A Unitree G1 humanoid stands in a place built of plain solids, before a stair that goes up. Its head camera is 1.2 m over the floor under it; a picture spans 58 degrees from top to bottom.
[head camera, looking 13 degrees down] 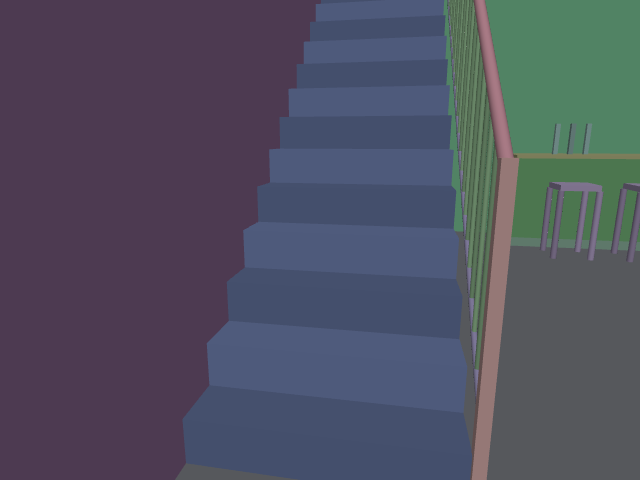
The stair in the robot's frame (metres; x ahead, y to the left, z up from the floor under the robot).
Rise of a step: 0.19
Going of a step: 0.23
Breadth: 1.03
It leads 11 degrees to the right of straight ahead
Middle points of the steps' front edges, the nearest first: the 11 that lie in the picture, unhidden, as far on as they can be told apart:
1.32 0.00 0.19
1.55 -0.04 0.38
1.78 -0.08 0.57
2.01 -0.13 0.77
2.23 -0.17 0.96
2.46 -0.21 1.15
2.69 -0.26 1.34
2.92 -0.30 1.53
3.15 -0.34 1.72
3.38 -0.39 1.91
3.61 -0.43 2.11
